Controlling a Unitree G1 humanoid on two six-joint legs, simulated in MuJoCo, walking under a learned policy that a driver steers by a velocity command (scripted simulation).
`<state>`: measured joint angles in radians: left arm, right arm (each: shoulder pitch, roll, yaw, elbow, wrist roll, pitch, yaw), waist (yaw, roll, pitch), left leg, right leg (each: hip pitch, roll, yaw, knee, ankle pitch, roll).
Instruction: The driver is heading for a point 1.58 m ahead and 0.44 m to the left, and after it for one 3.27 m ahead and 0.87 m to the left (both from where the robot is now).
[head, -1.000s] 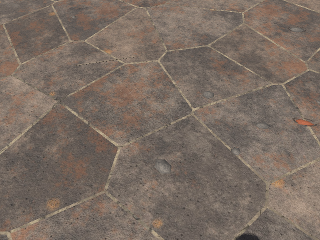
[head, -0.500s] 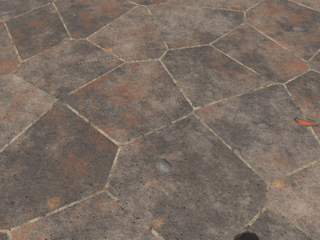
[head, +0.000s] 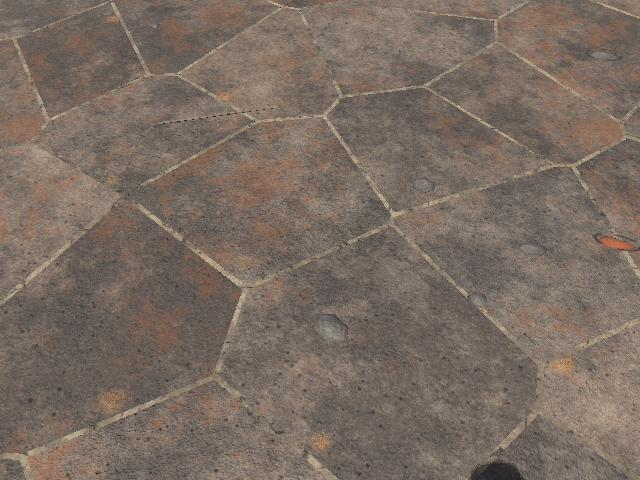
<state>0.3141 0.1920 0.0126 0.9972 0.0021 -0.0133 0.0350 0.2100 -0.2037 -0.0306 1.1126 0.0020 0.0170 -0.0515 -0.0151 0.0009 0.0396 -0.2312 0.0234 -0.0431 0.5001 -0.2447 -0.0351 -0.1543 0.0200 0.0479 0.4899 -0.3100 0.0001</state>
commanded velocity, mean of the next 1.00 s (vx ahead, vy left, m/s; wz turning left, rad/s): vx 0.74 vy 0.00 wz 0.04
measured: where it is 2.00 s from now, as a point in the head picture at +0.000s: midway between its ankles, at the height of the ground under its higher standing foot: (218, 181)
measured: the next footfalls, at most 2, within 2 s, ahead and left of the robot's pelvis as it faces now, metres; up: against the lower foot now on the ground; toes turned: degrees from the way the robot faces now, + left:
right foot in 0.76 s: +0.57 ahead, -0.08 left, +0.00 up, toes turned -2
left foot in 1.26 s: +1.00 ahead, +0.15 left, +0.00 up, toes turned +15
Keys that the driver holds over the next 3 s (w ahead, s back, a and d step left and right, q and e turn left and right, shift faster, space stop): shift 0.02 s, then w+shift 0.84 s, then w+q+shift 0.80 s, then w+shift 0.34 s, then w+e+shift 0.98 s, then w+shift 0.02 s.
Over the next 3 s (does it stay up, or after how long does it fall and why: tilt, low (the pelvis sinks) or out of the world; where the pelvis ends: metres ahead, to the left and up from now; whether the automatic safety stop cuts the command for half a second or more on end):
stays up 2.10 0.77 0.00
